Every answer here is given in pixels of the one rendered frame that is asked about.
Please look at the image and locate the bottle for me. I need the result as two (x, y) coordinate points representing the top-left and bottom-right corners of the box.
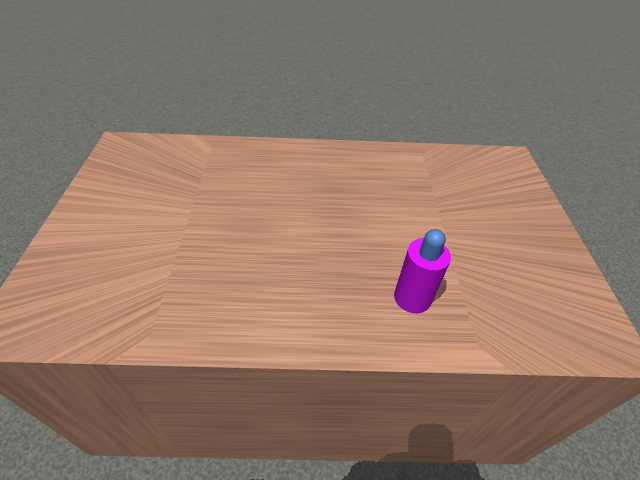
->
(394, 229), (451, 313)

